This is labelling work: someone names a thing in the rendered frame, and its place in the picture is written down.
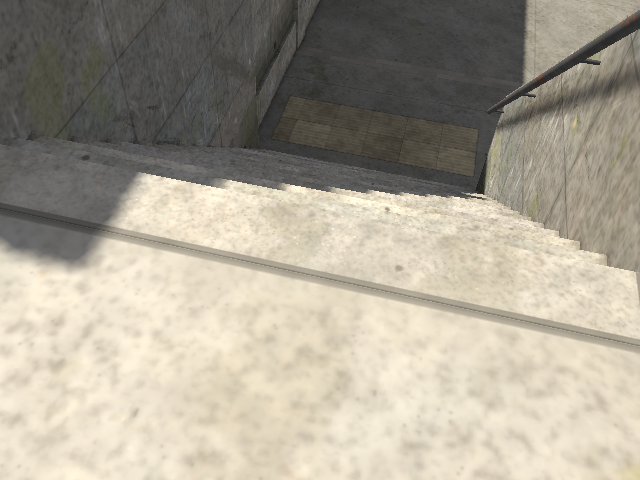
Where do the stairs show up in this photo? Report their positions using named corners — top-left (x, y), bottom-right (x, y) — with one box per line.
top-left (0, 133), bottom-right (607, 266)

